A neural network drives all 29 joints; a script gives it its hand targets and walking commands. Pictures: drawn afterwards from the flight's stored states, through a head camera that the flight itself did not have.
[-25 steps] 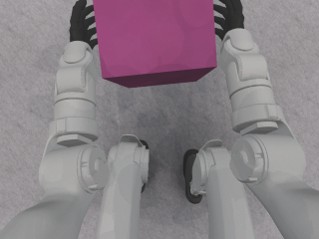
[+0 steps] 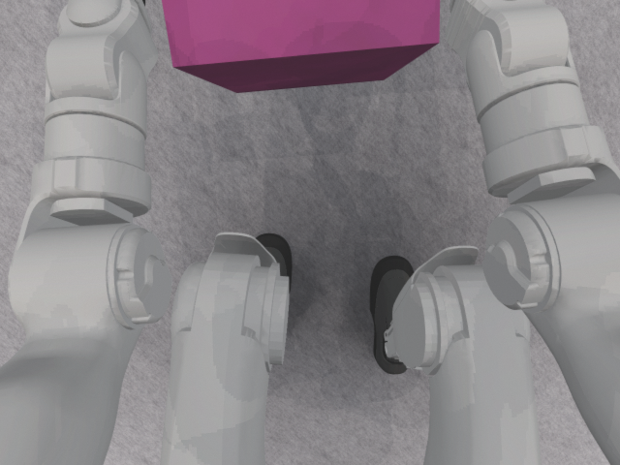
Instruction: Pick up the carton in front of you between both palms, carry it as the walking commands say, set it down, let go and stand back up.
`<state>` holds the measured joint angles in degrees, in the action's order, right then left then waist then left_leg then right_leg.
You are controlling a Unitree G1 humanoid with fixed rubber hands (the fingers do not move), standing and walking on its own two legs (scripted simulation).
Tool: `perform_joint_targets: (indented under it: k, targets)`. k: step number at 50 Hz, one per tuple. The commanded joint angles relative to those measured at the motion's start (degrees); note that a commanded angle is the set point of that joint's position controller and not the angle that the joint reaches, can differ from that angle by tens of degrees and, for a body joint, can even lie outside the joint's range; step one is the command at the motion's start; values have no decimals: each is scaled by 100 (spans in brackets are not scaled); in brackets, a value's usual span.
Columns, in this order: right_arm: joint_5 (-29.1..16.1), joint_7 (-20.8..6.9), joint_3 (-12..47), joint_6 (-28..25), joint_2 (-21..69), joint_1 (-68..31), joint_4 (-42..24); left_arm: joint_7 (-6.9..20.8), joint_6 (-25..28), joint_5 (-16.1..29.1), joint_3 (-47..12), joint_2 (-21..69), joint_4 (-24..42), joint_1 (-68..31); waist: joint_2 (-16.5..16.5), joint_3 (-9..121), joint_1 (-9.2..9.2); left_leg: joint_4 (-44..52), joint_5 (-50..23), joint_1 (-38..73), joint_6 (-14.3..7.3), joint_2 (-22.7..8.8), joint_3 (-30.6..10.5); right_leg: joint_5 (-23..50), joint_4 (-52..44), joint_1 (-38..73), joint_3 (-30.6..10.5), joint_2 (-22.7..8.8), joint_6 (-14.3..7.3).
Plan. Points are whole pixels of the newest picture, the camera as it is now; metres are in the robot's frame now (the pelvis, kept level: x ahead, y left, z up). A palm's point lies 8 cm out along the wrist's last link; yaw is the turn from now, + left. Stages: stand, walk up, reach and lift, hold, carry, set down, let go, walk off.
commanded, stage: set down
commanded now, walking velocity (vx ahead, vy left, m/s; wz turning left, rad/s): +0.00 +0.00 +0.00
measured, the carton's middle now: out of the picture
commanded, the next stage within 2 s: none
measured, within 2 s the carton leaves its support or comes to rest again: rests again in 0.22 s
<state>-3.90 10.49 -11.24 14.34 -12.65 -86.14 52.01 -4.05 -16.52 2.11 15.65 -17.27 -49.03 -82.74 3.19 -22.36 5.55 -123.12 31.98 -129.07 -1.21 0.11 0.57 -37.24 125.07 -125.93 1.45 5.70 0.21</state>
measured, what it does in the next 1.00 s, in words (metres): stands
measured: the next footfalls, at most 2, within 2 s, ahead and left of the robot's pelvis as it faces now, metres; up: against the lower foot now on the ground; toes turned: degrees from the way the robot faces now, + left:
none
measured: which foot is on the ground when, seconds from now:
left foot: down 0.00-1.00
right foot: down 0.00-1.00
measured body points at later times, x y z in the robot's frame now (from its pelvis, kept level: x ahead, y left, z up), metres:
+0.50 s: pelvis -0.02 +0.00 -0.02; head +0.35 +0.03 +0.22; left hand +0.53 +0.24 -0.19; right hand +0.57 -0.07 -0.19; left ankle +0.11 +0.11 -0.35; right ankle +0.09 -0.11 -0.35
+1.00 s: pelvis -0.01 -0.01 -0.02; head +0.37 +0.02 +0.21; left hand +0.53 +0.24 -0.21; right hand +0.58 -0.08 -0.20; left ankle +0.11 +0.11 -0.35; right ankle +0.09 -0.11 -0.35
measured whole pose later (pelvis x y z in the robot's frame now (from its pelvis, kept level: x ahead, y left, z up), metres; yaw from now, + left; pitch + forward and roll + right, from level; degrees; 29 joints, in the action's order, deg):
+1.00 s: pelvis -0.01 -0.01 -0.02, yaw +1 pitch +31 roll +0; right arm 3.0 1.5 -14.8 9.9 -14.6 -89.9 60.1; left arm 6.6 -9.8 -4.4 25.1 -18.6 -59.7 -85.7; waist 1.5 -30.0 5.7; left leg -127.9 33.0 -126.3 -0.3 0.1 0.5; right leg -38.2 130.6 -123.9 1.8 6.1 -0.6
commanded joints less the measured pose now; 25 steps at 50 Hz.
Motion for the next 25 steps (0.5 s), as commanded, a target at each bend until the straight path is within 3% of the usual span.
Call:
perform_joint_targets:
  k: [1, 2, 3, 4, 5, 6, 7, 8, 9, 10, 11, 12, 13, 14, 15, 16, 17, 18, 19, 20, 21, 22, 23, 25]
  targets:
    - [-565, -1472, 1990, -232, 5196, -3278, -535, 1690, 231, 680, -2063, 5053, 925, -3512, -134, 8000, 326, 646, -3521, 5297, 133, 436, -108, 1943, -726, 2262, 259, 487, -24]
    - [-486, -1495, 1802, -320, 5312, -3220, -607, 1742, 232, 762, -2126, 5460, 616, -3454, -332, 8086, 159, 545, -3472, 5447, 123, 494, -66, 1961, -846, 2207, 204, 479, -35]
    - [-377, -1549, 1638, -242, 5591, -2951, -241, 1762, 269, 659, -2135, 5136, 763, -3542, -83, 7651, 281, 605, -3505, 5214, 82, 526, -103, 1818, -839, 1805, 215, 484, -32]
    - [-306, -1568, 1586, -271, 5176, -3119, -341, 1818, 190, 607, -1856, 5291, 321, -2992, -16, 7339, 337, 550, -3342, 4844, 122, 519, -50, 1764, -914, 1940, 96, 422, -12]
    - [-255, -1635, 1542, -246, 5433, -2785, -135, 1843, 256, 454, -1936, 5221, 382, -3266, -171, 7058, 193, 528, -3106, 4740, 93, 477, -65, 1657, -918, 1534, 80, 464, -37]
    - [-217, -1685, 1498, -195, 5327, -2801, 23, 1865, 258, 362, -1612, 5126, 279, -3251, -183, 6849, 518, 575, -2707, 4283, 85, 519, 57, 1587, -864, 1852, 24, 447, -86]
    - [-114, -1638, 1499, -310, 4921, -3213, -276, 1852, 260, 525, -1611, 5285, 62, -2865, 127, 6659, 67, 523, -2671, 4091, 74, 506, -106, 1612, -718, 1778, 185, 405, -27]
    - [-248, -1630, 1494, -321, 5114, -3093, -186, 1855, 333, 318, -1519, 5086, 392, -3392, -123, 6653, 433, 536, -2617, 3893, 121, 479, 93, 1762, -791, 2039, -13, 409, -123]
    - [-189, -1641, 1536, -306, 5161, -3273, -248, 1838, 305, 328, -1539, 5030, 134, -3274, 26, 6626, 372, 580, -2532, 3939, 43, 458, -7, 1772, -776, 2019, 19, 426, -46]
    - [-274, -1643, 1567, -335, 4962, -3349, -407, 1838, 357, 459, -1636, 4940, 294, -3276, 120, 6619, 516, 582, -2324, 3540, 135, 520, 171, 1772, -773, 2428, -20, 381, -103]
    - [-255, -1605, 1543, -351, 5031, -3508, -392, 1813, 386, 392, -1408, 4881, 287, -3486, 242, 6382, 488, 614, -2166, 3264, 81, 499, 99, 1800, -782, 2486, -110, 379, -142]
    - [-368, -1617, 1565, -352, 4800, -3393, -419, 1848, 360, 319, -1505, 4714, 286, -3271, 99, 6417, 500, 567, -2086, 3449, 65, 408, 40, 1592, -730, 2385, -41, 421, -118]
    - [-477, -1588, 1680, -362, 4723, -3485, -439, 1773, 395, 424, -1455, 4533, 390, -3511, 138, 6562, 691, 707, -2275, 3699, 33, 425, 11, 1649, -708, 2364, -7, 381, -119]
    - [-299, -1569, 1388, -330, 4779, -3372, -101, 1779, 380, 431, -1649, 4474, 97, -3850, -82, 6160, 253, 474, -1901, 3626, 70, 370, 36, 1365, -734, 2114, -123, 344, -228]
    - [-173, -1536, 1581, -296, 4522, -3214, -94, 1804, 366, 356, -1316, 4571, -17, -3307, 314, 5909, 318, 430, -1659, 3196, 87, 367, 61, 1312, -771, 2311, -123, 316, -167]
    - [-260, -1576, 1404, -215, 4699, -3410, 224, 1853, 345, 167, -1330, 4450, 89, -3444, 271, 5700, 599, 536, -1523, 3110, 10, 388, 124, 1055, -759, 2275, -55, 380, -150]
    - [-171, -1618, 1363, -202, 4581, -3444, 43, 1896, 284, 305, -1209, 4674, -185, -3262, 472, 5609, 315, 623, -1207, 3362, -37, 437, -62, 863, -659, 2281, 86, 321, -86]
    - [-79, -1650, 1319, -205, 4670, -3570, 53, 1944, 263, 214, -1168, 4652, -166, -3329, 528, 5351, 450, 606, -1269, 3000, -57, 467, -29, 845, -702, 2166, -2, 295, -156]
    - [-41, -1660, 1399, -189, 4496, -3169, 320, 1966, 293, 261, -1231, 4522, 48, -3355, 425, 5350, 229, 506, -1269, 3015, 2, 340, 42, 921, -809, 2222, -60, 317, -133]
    - [-36, -1722, 1094, -193, 4598, -3291, 420, 1989, 250, 257, -1236, 4564, -245, -3526, 341, 5115, 219, 626, -1192, 3377, -26, 415, 7, 702, -795, 1932, 27, 319, -172]
    - [86, -1709, 1182, -250, 4407, -3343, 131, 1997, 235, 202, -1230, 4624, -422, -3291, 143, 5178, 6, 462, -1140, 3133, -9, 359, -20, 761, -768, 1896, 11, 328, -173]
    - [-4, -1772, 1213, -129, 4461, -3120, 173, 2004, 273, 129, -1154, 4047, -135, -3390, 275, 4853, 473, 625, -959, 3128, -21, 398, 165, 528, -904, 1954, -64, 322, -158]
    - [142, -1752, 1126, -154, 4344, -3057, 447, 1997, 238, 78, -981, 4337, -649, -3071, 222, 4635, 331, 482, -844, 2911, -16, 382, 109, 513, -854, 1936, -73, 295, -145]
    - [-4, -1796, 956, -167, 4264, -3212, 502, 2024, 201, -70, -959, 4251, -616, -3049, 99, 4350, 381, 612, -702, 2814, -42, 319, 27, 435, -770, 1842, -5, 310, -165]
